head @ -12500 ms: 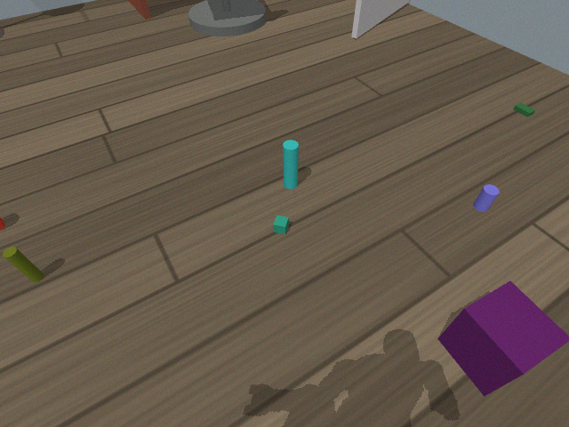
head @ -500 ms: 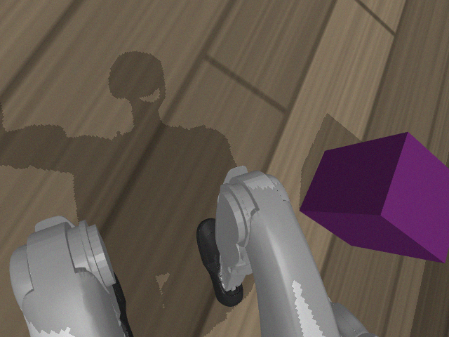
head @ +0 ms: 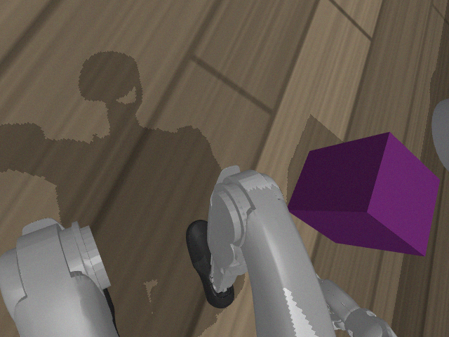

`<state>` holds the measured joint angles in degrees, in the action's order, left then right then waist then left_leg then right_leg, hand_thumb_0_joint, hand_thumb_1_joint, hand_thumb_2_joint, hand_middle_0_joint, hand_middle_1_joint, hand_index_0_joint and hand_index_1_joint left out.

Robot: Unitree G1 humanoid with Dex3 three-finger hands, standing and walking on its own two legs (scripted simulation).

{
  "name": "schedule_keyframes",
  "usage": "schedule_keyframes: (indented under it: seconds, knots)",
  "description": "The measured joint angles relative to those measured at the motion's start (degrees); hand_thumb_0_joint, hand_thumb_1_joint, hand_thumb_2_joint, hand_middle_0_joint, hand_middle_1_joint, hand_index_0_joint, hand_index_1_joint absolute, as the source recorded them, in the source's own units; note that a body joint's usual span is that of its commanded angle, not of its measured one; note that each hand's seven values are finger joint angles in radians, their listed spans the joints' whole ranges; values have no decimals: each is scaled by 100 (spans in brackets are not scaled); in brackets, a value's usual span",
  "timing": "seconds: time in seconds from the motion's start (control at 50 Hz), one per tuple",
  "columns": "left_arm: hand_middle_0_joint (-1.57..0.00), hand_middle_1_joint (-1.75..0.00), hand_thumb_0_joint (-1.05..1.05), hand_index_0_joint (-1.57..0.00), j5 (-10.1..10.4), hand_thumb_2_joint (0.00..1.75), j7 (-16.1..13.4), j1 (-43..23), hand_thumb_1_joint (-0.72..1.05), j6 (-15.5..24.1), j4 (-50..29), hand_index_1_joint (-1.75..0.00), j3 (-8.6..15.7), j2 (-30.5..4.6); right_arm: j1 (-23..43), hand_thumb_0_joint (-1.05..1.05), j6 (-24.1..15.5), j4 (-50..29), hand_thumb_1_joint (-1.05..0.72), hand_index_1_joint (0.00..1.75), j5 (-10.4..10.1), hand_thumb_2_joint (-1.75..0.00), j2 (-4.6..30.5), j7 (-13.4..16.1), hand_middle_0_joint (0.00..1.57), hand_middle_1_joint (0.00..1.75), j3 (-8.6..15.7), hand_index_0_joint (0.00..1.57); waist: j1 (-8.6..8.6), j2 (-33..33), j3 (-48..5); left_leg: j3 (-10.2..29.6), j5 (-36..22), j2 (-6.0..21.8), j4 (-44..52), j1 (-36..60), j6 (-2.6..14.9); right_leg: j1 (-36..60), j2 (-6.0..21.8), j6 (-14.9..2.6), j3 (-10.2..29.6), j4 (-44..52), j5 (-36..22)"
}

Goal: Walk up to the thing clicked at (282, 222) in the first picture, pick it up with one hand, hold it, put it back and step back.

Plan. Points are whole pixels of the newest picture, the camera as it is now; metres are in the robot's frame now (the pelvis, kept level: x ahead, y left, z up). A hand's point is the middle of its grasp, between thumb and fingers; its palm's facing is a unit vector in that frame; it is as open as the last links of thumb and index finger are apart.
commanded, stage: rest palm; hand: left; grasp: from above
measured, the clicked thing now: out of the picture +0.44 +0.36 -0.27
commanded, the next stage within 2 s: close in 0.24 s
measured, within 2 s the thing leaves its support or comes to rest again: neither
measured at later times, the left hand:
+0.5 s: hand out of the picture +0.43 +0.33 -0.25, palm faces -0.45 -0.15 -0.88, open 13.4 cm
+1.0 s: hand out of the picture +0.42 +0.34 -0.25, palm faces -0.49 -0.16 -0.86, open 11.5 cm
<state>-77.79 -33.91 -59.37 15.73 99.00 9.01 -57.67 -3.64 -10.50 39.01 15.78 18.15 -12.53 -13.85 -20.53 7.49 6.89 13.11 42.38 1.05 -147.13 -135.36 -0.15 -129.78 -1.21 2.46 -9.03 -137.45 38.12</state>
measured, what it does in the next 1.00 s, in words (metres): stands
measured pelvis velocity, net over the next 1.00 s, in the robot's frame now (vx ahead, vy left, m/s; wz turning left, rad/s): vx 0.00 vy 0.00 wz -0.02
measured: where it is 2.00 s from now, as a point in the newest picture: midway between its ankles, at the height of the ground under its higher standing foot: (163, 306)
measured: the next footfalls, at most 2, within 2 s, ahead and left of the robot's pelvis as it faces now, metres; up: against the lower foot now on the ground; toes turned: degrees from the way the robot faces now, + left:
none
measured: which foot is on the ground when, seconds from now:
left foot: down 0.00-1.00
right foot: down 0.00-1.00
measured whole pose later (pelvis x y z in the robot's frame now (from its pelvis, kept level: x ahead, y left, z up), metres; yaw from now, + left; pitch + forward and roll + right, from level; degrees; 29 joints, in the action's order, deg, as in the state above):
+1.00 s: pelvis +0.00 +0.00 +0.00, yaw -1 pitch +28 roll -14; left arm -76.3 -32.5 -58.1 18.5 98.0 8.3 -61.7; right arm -3.2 -10.5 37.5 16.0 18.9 -13.2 -17.5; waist -20.6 9.0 10.0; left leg 14.8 42.8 1.1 -147.7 -134.4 -0.1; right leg -128.2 -1.8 2.9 -10.4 -136.7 37.9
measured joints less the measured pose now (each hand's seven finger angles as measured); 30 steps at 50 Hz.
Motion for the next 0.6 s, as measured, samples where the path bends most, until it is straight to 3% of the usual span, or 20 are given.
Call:
schedule_keyframes:
  seconds: [0.24, 0.5, 0.6]
  knots:
    - [-10, -97, 0, -9, 152, 100, 126, 87, -50, 127, -9, -98, 47, -163, -129, 0, 51, 38, -90, 30, 3, -90, 3, -34, 20, 30, -130, 20, -31, 5, 165, 58, 11, 6, -16, 23, -1, 32, -21, 14, -46, 26, -17]
    - [-16, -97, 0, -16, -78, 96, -189, 60, -41, 181, 99, -96, -34, -227, -111, 0, -8, -30, -90, 30, 69, -90, 83, -51, 20, 30, -261, 20, -75, 118, 137, 114, 15, 20, -65, 43, 18, 78, -57, 39, -88, 41, -52]
    - [-20, -95, 0, -21, -46, 90, -230, -15, -33, 21, 202, -93, -44, -284, -34, 0, -101, -62, -90, 30, 83, -89, 120, -66, 20, 30, -265, 20, -103, 133, 139, 116, -4, 17, -82, 16, 33, 66, -60, 50, -89, 37, -68]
